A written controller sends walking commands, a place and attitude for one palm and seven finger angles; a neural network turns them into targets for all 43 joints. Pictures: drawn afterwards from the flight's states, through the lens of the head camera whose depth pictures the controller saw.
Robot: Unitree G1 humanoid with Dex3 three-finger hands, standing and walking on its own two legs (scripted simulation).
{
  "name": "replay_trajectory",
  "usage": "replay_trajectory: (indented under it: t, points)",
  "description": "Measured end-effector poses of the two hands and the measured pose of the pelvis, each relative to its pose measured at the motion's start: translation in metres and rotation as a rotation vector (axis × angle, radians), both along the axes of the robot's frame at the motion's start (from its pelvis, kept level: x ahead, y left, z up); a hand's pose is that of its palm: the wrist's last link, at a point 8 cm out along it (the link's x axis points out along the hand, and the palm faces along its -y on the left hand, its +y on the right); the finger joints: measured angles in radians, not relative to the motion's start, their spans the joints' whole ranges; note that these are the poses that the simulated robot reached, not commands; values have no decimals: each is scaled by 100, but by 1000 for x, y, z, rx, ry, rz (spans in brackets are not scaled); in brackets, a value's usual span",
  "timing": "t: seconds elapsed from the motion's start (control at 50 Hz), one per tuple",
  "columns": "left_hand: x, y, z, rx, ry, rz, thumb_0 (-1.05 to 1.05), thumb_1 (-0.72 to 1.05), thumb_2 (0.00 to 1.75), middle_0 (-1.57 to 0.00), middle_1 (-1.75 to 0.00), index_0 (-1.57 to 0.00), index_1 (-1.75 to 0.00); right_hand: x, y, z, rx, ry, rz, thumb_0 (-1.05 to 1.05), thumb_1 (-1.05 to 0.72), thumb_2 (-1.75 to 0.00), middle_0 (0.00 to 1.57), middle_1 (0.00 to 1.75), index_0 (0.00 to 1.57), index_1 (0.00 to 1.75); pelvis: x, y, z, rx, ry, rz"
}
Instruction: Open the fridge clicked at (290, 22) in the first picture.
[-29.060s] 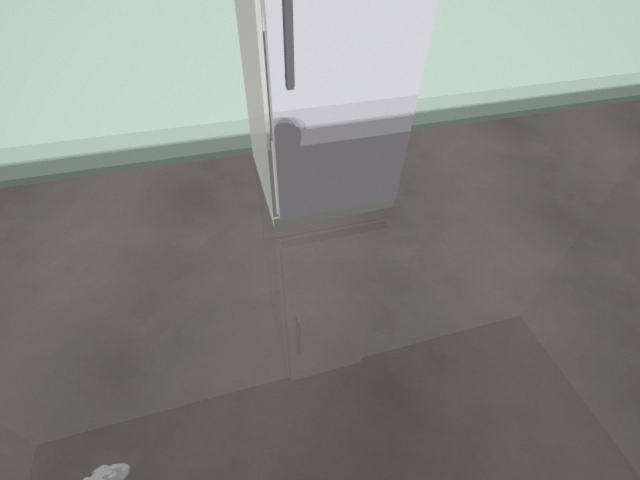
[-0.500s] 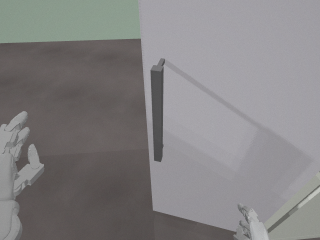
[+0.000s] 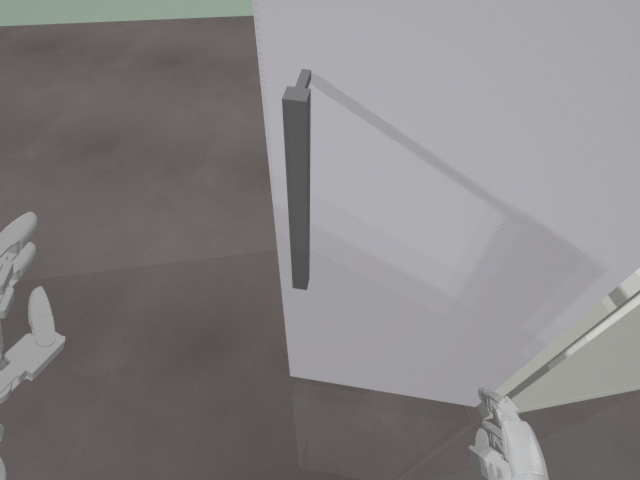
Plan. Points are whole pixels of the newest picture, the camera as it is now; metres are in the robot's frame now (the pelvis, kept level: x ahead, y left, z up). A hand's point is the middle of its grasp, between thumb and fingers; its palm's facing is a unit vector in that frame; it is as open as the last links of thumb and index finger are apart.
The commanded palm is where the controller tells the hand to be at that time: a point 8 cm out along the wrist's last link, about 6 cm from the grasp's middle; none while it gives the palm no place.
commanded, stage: step back with the hand held close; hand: left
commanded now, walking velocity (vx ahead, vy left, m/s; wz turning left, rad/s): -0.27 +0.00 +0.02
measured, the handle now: (302, 201) +0.44 +0.06 +0.10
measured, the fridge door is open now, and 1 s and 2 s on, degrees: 71 71 71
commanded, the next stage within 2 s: stop stepping back and stand still in 1.02 s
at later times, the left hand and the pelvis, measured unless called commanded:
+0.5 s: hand out of the picture +0.14 +0.27 +0.16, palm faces +0.47 -0.79 -0.40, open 7.4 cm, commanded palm +0.07 +0.31 +0.18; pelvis -0.06 +0.01 -0.02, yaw +2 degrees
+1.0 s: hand out of the picture +0.05 +0.25 +0.18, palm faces +0.33 -0.78 -0.52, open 7.4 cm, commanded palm -0.01 +0.29 +0.18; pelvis -0.15 -0.01 -0.01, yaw +0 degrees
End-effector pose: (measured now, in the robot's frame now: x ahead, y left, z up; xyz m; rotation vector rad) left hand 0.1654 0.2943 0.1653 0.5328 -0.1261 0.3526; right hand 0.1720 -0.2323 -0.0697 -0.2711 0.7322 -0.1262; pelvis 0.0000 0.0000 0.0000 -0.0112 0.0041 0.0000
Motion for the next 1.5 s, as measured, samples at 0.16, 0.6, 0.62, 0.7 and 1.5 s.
replay_trajectory:
  t: [0.16,0.6,0.62,0.7,1.5]
  points:
    - [-30,19,13,72,-90,27,2,89,90,-21,-30,-21,-30,-21,12,-1,-18,-3,14,2,-90,-90,21,30,20,30,-20,6,-6,8,-8,8]
    - [-83,27,24,107,-226,35,2,88,90,-21,-30,-21,-30,-86,14,-2,-42,15,27,2,-90,-90,21,30,20,30,-66,6,-8,-62,18,73]
    - [-87,29,27,117,-226,45,2,88,90,-21,-30,-21,-30,-87,15,-2,-34,19,32,2,-90,-90,21,30,20,30,-67,5,-6,-63,33,70]
    - [-95,24,23,110,-178,63,2,89,90,-21,-30,-21,-30,-88,16,-7,-5,24,67,2,-90,-90,21,30,20,30,-75,-2,-5,-39,87,38]
    - [-285,43,18,-51,-257,82,2,89,90,-20,-30,-20,-30,-320,47,2,40,-16,14,2,-90,-90,21,30,21,30,-283,19,1,-8,-29,66]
